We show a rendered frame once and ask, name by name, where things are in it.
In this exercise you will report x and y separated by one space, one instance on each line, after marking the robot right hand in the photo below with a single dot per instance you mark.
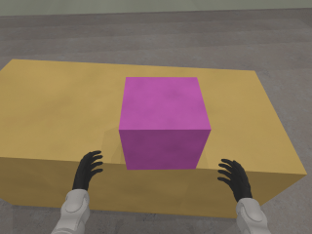
239 182

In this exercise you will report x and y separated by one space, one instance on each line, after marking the carton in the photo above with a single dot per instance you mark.
164 124

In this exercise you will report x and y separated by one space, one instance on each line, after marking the robot left hand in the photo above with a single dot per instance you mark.
84 172

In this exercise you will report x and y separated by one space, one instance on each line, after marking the pedestal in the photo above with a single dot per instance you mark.
53 113

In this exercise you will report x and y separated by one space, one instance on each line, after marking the right robot forearm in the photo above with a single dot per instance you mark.
250 218

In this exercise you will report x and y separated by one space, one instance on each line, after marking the left robot forearm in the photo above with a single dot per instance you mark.
74 213

